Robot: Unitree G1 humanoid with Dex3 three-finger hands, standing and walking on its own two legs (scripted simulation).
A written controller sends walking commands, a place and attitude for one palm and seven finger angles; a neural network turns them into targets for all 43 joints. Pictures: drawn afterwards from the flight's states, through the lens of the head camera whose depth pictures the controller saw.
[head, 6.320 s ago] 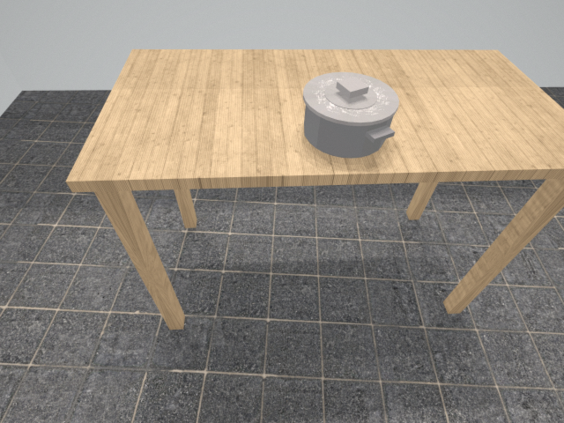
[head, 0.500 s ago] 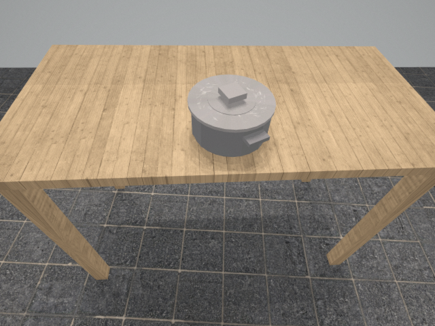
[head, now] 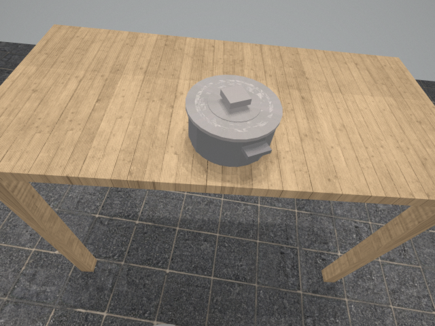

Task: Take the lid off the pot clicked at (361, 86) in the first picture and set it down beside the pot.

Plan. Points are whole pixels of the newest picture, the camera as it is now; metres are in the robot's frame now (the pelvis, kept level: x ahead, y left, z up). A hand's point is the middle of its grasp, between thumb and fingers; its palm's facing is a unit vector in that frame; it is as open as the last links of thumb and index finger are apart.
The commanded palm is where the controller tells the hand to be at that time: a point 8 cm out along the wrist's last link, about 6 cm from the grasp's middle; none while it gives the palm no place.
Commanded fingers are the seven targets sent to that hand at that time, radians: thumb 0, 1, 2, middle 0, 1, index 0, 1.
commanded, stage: shuffle to correct the standing spot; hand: left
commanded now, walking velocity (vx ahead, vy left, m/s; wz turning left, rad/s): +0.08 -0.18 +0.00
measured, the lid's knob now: (235, 96) +0.51 +0.01 +0.14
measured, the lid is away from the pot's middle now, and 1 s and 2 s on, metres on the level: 0.00 0.00 0.00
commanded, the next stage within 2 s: come to a stop and stand still in 1.06 s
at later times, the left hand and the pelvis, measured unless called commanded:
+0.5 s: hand out of the picture +0.10 +0.09 -0.19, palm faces +0.04 -0.98 -0.18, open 7.4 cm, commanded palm none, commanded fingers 0.00 0.90 0.90 -0.20 -0.30 -0.20 -0.30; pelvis +0.07 -0.09 -0.01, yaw +2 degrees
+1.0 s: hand (211, 310) +0.18 +0.01 -0.16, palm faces +0.01 -0.96 -0.27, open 7.4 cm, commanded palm none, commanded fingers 0.00 0.90 0.90 -0.20 -0.30 -0.20 -0.30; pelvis +0.10 -0.18 +0.01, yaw +2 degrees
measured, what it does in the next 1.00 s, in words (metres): steps to the right: right foot, then left foot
